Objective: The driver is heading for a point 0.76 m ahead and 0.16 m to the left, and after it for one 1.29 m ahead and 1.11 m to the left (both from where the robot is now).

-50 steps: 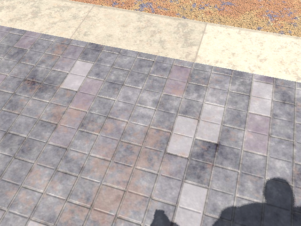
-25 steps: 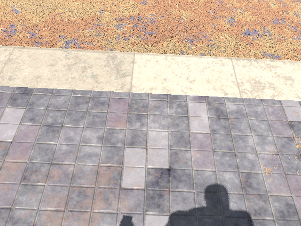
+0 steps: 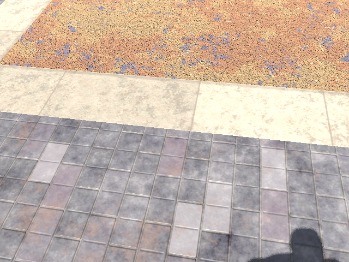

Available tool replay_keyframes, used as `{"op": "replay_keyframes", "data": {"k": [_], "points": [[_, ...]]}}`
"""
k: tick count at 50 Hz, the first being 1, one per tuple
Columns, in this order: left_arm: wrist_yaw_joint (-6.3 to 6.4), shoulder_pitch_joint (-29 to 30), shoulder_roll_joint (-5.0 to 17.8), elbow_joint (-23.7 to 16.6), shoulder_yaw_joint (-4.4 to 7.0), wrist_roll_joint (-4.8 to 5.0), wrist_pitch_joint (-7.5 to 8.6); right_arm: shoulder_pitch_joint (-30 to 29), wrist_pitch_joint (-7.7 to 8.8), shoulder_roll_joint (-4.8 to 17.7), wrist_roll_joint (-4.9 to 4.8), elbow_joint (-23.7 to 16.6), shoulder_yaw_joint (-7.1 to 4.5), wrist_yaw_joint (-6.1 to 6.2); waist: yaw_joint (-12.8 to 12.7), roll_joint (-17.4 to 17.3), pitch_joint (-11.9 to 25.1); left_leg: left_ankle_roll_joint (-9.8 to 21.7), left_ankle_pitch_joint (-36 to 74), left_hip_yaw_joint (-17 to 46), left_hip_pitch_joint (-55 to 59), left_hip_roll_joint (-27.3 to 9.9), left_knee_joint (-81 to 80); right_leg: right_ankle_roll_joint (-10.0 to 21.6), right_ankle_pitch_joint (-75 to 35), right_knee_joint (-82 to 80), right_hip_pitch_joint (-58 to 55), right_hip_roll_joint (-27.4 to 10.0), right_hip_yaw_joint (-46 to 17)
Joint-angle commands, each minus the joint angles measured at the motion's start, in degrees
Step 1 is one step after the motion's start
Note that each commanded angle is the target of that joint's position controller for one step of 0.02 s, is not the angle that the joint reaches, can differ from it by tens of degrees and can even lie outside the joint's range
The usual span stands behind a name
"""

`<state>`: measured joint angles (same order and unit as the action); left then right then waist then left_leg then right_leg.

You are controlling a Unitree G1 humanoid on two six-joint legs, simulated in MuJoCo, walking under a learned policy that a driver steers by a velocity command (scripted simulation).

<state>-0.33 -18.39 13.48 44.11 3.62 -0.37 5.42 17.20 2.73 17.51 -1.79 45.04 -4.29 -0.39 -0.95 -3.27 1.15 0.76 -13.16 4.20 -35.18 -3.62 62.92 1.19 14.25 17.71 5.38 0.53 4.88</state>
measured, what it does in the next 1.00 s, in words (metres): walks ahead, turning left: left foot, then right foot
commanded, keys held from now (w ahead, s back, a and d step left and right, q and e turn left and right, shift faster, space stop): w+q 0.64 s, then w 0.30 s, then w+q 0.06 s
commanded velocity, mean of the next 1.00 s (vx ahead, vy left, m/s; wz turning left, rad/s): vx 0.49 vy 0.00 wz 0.46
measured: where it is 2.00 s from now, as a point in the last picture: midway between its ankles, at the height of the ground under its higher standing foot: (82, 166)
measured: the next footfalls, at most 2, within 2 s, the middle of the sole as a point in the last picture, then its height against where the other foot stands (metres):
left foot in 0.28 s outside the picture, level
right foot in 0.76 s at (181, 234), level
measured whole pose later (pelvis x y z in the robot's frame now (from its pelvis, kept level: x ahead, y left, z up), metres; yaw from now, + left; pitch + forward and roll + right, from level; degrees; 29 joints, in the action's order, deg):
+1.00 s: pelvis +0.54 +0.12 +0.00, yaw +28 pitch +1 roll -1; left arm -1.1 -18.7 14.9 44.9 2.8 -0.2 5.5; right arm 13.3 2.8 17.0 -0.8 38.7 -2.9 -0.3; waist -2.2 -2.8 -0.9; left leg 0.5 -16.6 2.9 -33.5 -3.1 59.6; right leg 2.6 10.7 20.1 10.8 2.9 1.2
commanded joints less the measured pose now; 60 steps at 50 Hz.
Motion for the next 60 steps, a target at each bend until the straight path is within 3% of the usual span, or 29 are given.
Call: {"op": "replay_keyframes", "data": {"k": [1, 5, 9, 11, 12, 13, 14, 15, 16, 17, 18, 19, 20, 21, 24, 27, 30, 35, 37, 38, 39, 40, 41, 42, 44, 46, 48, 55, 60], "points": [[0.38, 1.57, 7.48, -2.28, 1.99, -0.20, 1.20, -4.00, 0.38, 1.00, 0.24, -5.77, -0.03, -0.49, -0.27, 7.99, -4.98, -1.17, 6.54, 2.02, -11.67, -2.38, -3.47, 8.47, -15.33, -10.06, -3.37, -14.84, -7.23], [1.05, 1.08, 9.66, -0.88, 2.45, 0.29, 0.82, -11.55, 0.50, -0.35, 0.67, -9.27, 0.99, -1.88, -2.13, 7.03, -7.12, -0.63, 15.53, -2.79, -6.68, -1.86, -17.81, 7.44, -17.37, -11.04, -1.29, -14.37, 0.01], [1.22, -1.34, 11.75, 1.08, 3.01, 1.39, -0.23, -16.53, 0.43, 0.43, 0.34, -12.70, 1.00, -3.44, -2.59, 6.20, -8.09, 2.61, 12.48, -5.94, -4.75, -0.59, -24.99, 6.11, -24.89, -8.03, -7.15, -16.59, 3.48], [1.49, -1.22, 13.77, 1.13, 3.46, 1.49, -1.08, -15.18, 0.17, 2.50, 0.42, -13.57, 0.02, -3.76, -0.48, 8.04, -4.73, 5.01, 7.16, -9.30, 1.28, 3.06, -25.72, 4.97, -44.92, -0.90, -10.14, -16.83, 5.41], [1.71, -1.15, 14.81, 1.02, 3.70, 1.53, -1.64, -11.17, -0.10, 4.28, 0.38, -13.08, -0.95, -3.68, 2.08, 9.11, -1.43, 6.40, 4.24, -10.82, 7.18, 5.48, -25.51, 4.40, -54.41, 6.14, -10.83, -16.51, 6.21], [1.91, -0.57, 15.24, 0.78, 3.67, 1.73, -2.06, -3.11, -0.37, 6.89, 0.21, -11.41, -2.45, -3.28, 6.81, 8.76, 3.14, 8.29, 5.32, -11.42, 18.92, 7.93, -27.79, 3.25, -57.42, 17.07, -7.60, -15.31, 7.36], [2.18, -1.01, 14.37, 0.09, 3.11, 1.46, -1.78, 5.95, -1.03, 10.46, 0.14, -9.37, -4.34, -2.16, 11.41, 6.11, 7.77, 10.53, 6.54, -6.48, 35.87, 6.85, -29.30, 1.09, -47.72, 32.14, 3.86, -13.26, 7.50], [1.36, -6.71, 5.36, -2.96, 0.35, -0.99, -0.73, 6.46, -1.06, 16.96, -0.05, -9.02, -5.24, -1.19, 5.06, -10.84, 12.97, 19.38, 0.71, 23.22, 56.49, -8.91, -31.80, -2.49, 9.01, 55.22, 29.25, -3.34, 5.55], [0.51, -3.80, 7.81, -4.18, -0.05, 0.53, 1.71, 8.19, -0.21, 14.85, 0.32, -11.23, -4.20, -1.34, 7.29, -8.03, 24.69, 25.57, -9.44, 46.96, 61.34, -16.28, -43.07, -2.55, 20.76, 65.39, 36.13, 1.78, -9.45], [-0.01, 3.08, 11.81, -6.10, 1.12, 2.87, 2.77, 6.76, 0.44, 11.12, 1.03, -10.47, -3.19, -1.60, 8.98, -3.22, 17.15, 21.36, -8.93, 39.69, 56.94, -14.33, -45.76, -1.47, 15.13, 65.25, 41.35, -1.38, -11.95], [0.11, 5.08, 10.97, -7.02, 0.56, 2.85, 3.33, 3.69, 0.86, 9.69, 0.80, -10.31, -2.72, -1.57, 6.66, 0.04, 9.53, 19.16, -5.41, 32.04, 47.75, -11.92, -46.10, -0.55, 10.19, 60.37, 41.29, -3.78, -10.97], [0.60, 5.39, 10.54, -6.49, 0.57, 1.41, 3.40, -0.84, 1.03, 8.15, 0.95, -11.05, -2.15, -1.49, 3.68, 3.84, 5.08, 17.46, 0.85, 26.38, 38.22, -9.60, -46.31, -0.59, 7.13, 55.18, 38.01, -5.90, -10.63], [0.80, 4.19, 11.25, -6.06, 1.09, 0.51, 2.81, -3.90, 1.19, 6.70, 1.72, -12.08, -1.63, -1.36, 1.23, 3.01, 3.45, 16.82, 7.03, 22.22, 31.48, -7.72, -47.30, -0.75, 5.24, 51.98, 33.41, -7.33, -11.04], [0.73, 3.08, 11.44, -5.84, 1.29, 0.18, 1.96, -5.46, 1.22, 6.47, 2.12, -12.69, -1.51, -1.26, -0.26, 1.88, 2.65, 16.89, 9.67, 20.64, 27.24, -6.72, -48.66, -1.16, 4.30, 50.47, 30.61, -7.73, -10.98], [1.02, 3.93, 9.40, -6.11, 0.81, -0.84, 0.28, -4.78, 1.70, 7.24, 1.45, -11.45, -1.71, -0.58, -0.86, 2.06, 0.57, 17.31, 15.85, 15.20, 19.91, -4.90, -50.51, -3.71, 0.60, 43.55, 28.99, -7.44, -9.06], [0.97, 11.07, 7.55, -8.00, -0.03, -1.00, 0.20, -2.54, 1.32, 8.14, 1.07, -10.12, -1.93, 0.43, 1.51, 1.24, -1.40, 14.87, 13.78, 11.33, 17.86, -1.71, -50.19, -5.12, -11.48, 30.86, 29.26, -5.78, -8.41], [0.19, 17.80, 6.59, -9.40, -0.58, -0.28, 0.82, 0.30, 0.71, 8.66, 0.55, -8.93, -2.08, 0.88, 4.48, -0.22, -1.66, 12.48, 8.50, 11.07, 17.55, -0.30, -48.74, -5.18, -19.82, 18.75, 24.72, -2.52, -7.68], [-1.27, 20.16, 9.25, -10.21, 0.35, 0.58, 2.03, 4.05, -0.04, 7.51, 0.43, -6.86, -1.74, 1.10, 5.24, -2.62, -0.95, 11.43, 6.77, 17.78, 26.93, -4.25, -42.12, -3.02, -15.39, 11.30, 22.95, -1.34, -8.99], [-1.29, 16.35, 9.91, -9.45, 1.00, 0.60, 2.47, 3.53, -0.39, 7.19, 0.64, -6.56, -1.66, 1.00, 2.85, -4.53, -0.44, 10.20, 11.65, 18.85, 28.72, -4.44, -38.67, -0.64, -11.27, 8.72, 17.68, -0.71, -7.30], [-0.94, 11.47, 11.31, -8.38, 1.83, 0.19, 2.73, 3.25, -0.33, 5.71, 0.81, -6.78, -1.13, 0.87, 0.33, -4.34, 2.44, 8.67, 17.38, 17.22, 28.13, -1.96, -33.25, 1.45, -11.25, 7.27, 9.70, -1.15, -7.19], [-0.50, 3.16, 14.08, -7.70, 2.63, -0.68, 2.94, 2.68, -0.10, 3.10, 1.48, -7.87, -0.01, 0.72, -3.59, -0.40, 9.92, 6.43, 13.82, 13.43, 22.60, 0.91, -19.17, 5.61, -11.65, 9.08, -3.95, -9.22, -14.80], [-0.62, -4.26, 19.04, -4.90, 4.21, -1.18, 2.20, 10.37, 0.49, 0.43, -0.05, -8.16, 0.95, 0.82, -2.29, 16.74, 17.82, 1.52, -5.90, 5.40, 2.16, 9.37, 0.67, 15.55, 0.28, 5.85, -24.32, -20.74, -38.87], [-1.27, -5.80, 14.64, -4.18, 3.34, 0.71, 1.87, 9.84, 0.88, 4.05, -0.29, -7.77, 0.62, 1.01, -3.44, 17.63, 15.54, 0.74, -19.62, 6.95, -7.27, 8.06, 8.39, 16.12, 13.51, -0.13, -25.13, -23.23, -50.03], [-1.09, -3.28, 11.20, -4.45, 2.30, 1.15, 1.51, 3.58, 0.86, 7.57, -0.43, -8.33, -0.35, 0.94, -4.56, 11.55, 7.30, 0.76, -15.19, 7.22, -10.91, 5.54, 11.57, 13.67, 16.39, -1.07, -18.75, -21.43, -43.42], [-0.81, 1.92, 8.97, -4.92, 1.22, 0.23, 0.66, -3.37, 1.11, 6.57, 1.13, -10.26, -0.18, 0.76, -2.64, 6.06, -0.67, 0.68, -8.26, 3.43, -9.76, 1.63, 7.30, 11.97, 6.01, -3.26, -6.27, -16.84, -31.72], [-0.73, 3.55, 7.69, -4.73, 0.57, -0.26, 0.78, -2.51, 1.13, 4.60, 1.16, -10.07, -0.04, 0.27, -0.13, 8.45, -1.66, 0.40, -5.04, 1.99, -4.69, -0.97, 2.14, 11.22, -1.90, -5.77, -0.14, -13.64, -25.70], [-0.66, 3.25, 8.55, -3.81, 0.79, 0.30, 1.05, -2.19, 0.84, 2.73, 0.99, -9.69, 0.51, 0.03, 0.41, 9.09, -1.43, -0.29, -3.85, 0.40, -3.72, -1.60, -2.01, 11.89, -7.57, -7.49, 1.53, -13.16, -20.98], [-0.13, 0.38, 12.04, -0.30, 1.54, 0.64, 0.68, -12.58, 1.13, 0.86, 0.63, -12.04, 1.62, -1.09, -3.36, 7.21, -3.26, -0.53, 14.92, -1.95, -1.41, -1.02, -22.64, 9.36, -16.59, -9.83, -0.01, -12.33, -6.89], [0.08, -2.29, 13.29, 2.09, 1.96, 1.45, -0.70, -18.15, 0.90, 1.53, 0.34, -15.19, 1.28, -2.51, -4.10, 6.82, -5.57, 2.14, 11.58, -3.80, -2.33, 0.42, -28.33, 7.35, -20.55, -7.16, -7.58, -15.48, -3.48]]}}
